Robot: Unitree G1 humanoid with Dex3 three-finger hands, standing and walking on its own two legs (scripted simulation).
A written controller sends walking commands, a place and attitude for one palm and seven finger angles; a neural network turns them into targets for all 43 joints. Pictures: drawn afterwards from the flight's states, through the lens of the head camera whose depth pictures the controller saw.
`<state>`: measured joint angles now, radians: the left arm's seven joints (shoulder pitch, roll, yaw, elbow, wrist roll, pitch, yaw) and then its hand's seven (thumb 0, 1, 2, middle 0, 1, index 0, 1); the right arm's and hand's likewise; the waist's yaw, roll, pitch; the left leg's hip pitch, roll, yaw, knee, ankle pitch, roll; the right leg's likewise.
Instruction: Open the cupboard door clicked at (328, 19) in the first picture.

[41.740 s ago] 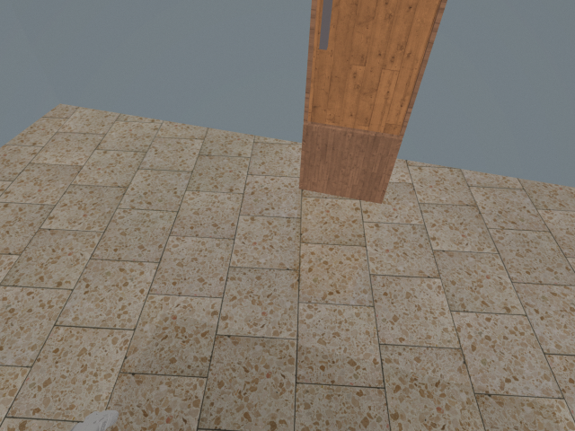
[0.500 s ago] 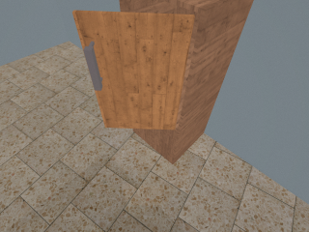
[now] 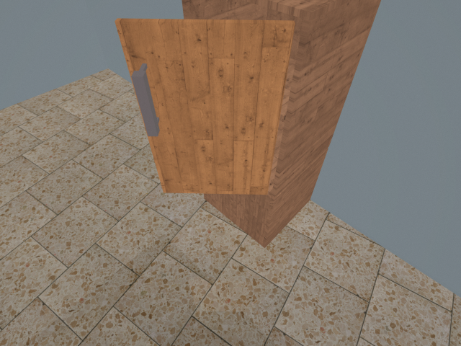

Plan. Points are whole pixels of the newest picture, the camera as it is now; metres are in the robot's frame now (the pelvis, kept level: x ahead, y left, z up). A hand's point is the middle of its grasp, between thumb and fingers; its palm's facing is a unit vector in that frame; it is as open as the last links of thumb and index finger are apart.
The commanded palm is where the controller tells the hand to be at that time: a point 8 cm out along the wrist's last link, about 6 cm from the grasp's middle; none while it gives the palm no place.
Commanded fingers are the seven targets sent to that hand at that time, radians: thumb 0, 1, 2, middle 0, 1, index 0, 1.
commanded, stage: look again from close up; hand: left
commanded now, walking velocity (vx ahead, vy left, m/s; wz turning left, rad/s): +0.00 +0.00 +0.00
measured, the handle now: (148, 101) +0.65 +0.25 +0.08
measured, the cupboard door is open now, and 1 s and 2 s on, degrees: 42 42 42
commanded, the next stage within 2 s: shuffle to correct the standing spot in 0.20 s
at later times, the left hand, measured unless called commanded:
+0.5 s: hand out of the picture +0.00 +0.17 -0.18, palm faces +0.02 -0.98 -0.18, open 7.4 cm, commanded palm none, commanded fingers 0.00 0.90 0.90 -0.20 -0.30 -0.20 -0.30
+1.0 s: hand out of the picture +0.13 +0.18 -0.16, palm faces +0.09 -0.97 -0.23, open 7.3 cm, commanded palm none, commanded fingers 0.00 0.90 0.90 -0.20 -0.30 -0.20 -0.30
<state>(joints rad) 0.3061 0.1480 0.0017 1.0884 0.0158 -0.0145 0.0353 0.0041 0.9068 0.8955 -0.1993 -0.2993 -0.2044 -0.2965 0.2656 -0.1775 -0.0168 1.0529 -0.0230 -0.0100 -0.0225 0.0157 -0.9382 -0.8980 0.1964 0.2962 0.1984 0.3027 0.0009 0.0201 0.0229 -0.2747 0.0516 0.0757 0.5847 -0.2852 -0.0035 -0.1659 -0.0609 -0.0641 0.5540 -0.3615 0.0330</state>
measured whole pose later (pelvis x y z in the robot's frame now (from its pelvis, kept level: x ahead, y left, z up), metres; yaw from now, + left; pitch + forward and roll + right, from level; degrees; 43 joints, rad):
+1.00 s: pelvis +0.11 +0.00 +0.00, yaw +2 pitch +0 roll +2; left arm 0.29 0.14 0.03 1.02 0.02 -0.05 0.03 0.00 0.93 0.90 -0.20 -0.30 -0.20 -0.30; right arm 0.28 -0.17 -0.03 1.09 -0.02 0.01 0.00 0.01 -0.91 -0.90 0.20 0.30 0.20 0.30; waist 0.01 0.01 0.02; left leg -0.45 0.04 0.07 1.06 -0.41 0.00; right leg -0.22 -0.06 -0.15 0.56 -0.34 -0.04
